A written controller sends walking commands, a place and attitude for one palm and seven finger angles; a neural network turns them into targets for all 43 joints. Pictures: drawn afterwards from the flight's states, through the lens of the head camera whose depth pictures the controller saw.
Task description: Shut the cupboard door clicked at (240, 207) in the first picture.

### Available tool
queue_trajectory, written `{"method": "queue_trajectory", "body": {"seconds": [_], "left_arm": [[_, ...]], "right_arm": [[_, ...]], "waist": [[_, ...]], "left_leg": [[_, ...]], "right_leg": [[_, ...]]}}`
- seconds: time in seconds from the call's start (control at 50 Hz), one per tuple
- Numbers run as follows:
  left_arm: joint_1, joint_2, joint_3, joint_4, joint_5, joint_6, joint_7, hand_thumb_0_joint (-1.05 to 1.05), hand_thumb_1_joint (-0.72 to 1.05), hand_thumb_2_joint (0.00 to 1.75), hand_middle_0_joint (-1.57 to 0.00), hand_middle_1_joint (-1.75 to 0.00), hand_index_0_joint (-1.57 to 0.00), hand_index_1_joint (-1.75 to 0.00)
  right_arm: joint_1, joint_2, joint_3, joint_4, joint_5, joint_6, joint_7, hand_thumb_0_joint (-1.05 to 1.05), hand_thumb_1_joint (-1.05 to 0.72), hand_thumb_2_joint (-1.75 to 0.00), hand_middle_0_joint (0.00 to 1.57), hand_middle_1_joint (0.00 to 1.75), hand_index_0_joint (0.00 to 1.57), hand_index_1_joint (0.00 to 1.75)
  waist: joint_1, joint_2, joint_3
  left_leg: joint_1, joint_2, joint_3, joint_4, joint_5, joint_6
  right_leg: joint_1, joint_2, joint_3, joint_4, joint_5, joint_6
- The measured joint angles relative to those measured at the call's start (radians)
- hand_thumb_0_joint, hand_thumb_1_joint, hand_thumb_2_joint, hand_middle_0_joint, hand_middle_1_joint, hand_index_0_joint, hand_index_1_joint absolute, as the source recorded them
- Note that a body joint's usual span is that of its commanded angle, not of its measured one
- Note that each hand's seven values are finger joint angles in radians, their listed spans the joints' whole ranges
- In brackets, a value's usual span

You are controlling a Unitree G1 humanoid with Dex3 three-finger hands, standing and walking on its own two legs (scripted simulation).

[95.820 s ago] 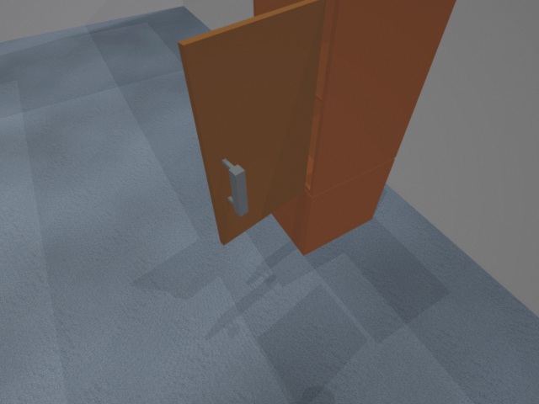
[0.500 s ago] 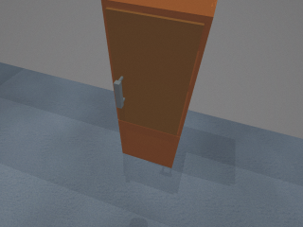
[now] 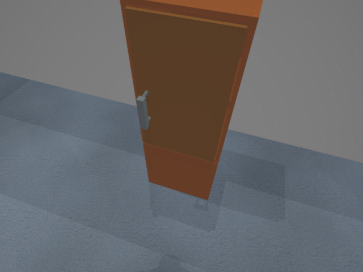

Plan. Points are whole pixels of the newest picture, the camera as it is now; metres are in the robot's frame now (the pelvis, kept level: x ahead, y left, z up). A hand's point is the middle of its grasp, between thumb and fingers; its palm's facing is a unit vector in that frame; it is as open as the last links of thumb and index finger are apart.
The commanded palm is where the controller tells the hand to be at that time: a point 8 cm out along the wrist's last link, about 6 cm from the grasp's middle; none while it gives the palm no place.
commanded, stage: stand and wait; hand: left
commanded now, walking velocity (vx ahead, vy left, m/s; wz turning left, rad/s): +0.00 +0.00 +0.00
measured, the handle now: (145, 110) +0.68 +0.18 -0.10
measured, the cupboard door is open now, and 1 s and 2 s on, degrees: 0 0 0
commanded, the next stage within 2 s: none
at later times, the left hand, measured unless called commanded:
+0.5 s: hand out of the picture -0.03 +0.15 -0.18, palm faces +0.05 -0.98 -0.18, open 7.3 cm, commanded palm none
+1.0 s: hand out of the picture -0.03 +0.14 -0.18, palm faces +0.06 -0.98 -0.17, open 7.3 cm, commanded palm none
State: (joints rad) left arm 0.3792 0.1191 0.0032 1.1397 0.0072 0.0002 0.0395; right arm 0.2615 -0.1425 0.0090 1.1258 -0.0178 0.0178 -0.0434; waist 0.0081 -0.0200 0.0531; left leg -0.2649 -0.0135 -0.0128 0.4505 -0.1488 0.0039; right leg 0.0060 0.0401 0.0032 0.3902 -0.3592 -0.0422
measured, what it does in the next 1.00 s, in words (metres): stands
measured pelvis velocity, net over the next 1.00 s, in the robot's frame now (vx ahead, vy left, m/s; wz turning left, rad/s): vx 0.02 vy -0.01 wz -0.01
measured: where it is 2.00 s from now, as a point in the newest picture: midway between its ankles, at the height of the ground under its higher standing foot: outside the picture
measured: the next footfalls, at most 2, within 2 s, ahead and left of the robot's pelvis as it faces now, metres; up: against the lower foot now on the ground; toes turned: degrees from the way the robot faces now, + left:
none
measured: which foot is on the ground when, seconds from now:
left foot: down 0.00-1.00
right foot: down 0.00-1.00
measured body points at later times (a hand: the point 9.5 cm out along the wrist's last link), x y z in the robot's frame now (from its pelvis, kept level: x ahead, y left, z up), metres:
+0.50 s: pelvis +0.01 -0.01 +0.00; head +0.03 -0.01 +0.45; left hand -0.03 +0.20 -0.16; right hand +0.01 -0.23 -0.16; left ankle +0.06 +0.12 -0.74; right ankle -0.09 -0.09 -0.74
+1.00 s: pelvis +0.02 -0.01 +0.00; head +0.03 -0.01 +0.45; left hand -0.03 +0.19 -0.16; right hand +0.02 -0.23 -0.16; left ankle +0.06 +0.12 -0.74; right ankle -0.09 -0.09 -0.74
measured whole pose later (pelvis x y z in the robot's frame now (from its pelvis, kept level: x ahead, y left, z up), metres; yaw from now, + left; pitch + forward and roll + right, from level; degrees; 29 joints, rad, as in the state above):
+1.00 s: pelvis +0.02 -0.01 +0.00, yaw -1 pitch -2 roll +1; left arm 0.39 0.12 0.01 1.13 0.01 0.00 0.05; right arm 0.27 -0.13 0.01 1.13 -0.02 0.02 -0.05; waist 0.01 -0.03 0.05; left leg -0.24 0.00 -0.01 0.48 -0.20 -0.02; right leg 0.05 0.05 0.01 0.37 -0.38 -0.06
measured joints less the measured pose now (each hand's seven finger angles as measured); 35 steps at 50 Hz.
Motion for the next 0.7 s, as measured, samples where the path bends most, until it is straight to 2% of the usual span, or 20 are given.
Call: {"method": "queue_trajectory", "body": {"seconds": [0.7], "left_arm": [[-0.005, 0.001, 0.006, -0.008, -0.001, -0.002, 0.008, 0.00, 0.91, 0.90, -0.20, -0.30, -0.20, -0.30]], "right_arm": [[0.008, 0.008, 0.003, 0.009, 0.001, -0.003, -0.005, 0.00, -0.91, -0.90, 0.20, 0.30, 0.20, 0.30]], "waist": [[-0.002, -0.006, 0.000]], "left_leg": [[0.019, 0.011, 0.005, 0.017, -0.041, -0.017]], "right_leg": [[0.031, 0.009, 0.009, -0.015, -0.019, -0.016]]}}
